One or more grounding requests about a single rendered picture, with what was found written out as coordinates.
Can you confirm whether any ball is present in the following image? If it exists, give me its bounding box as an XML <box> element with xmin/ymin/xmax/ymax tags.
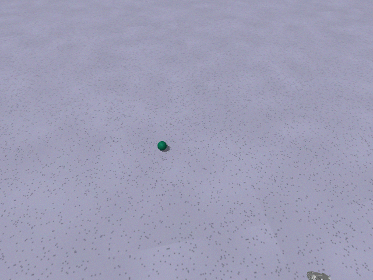
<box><xmin>157</xmin><ymin>141</ymin><xmax>167</xmax><ymax>151</ymax></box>

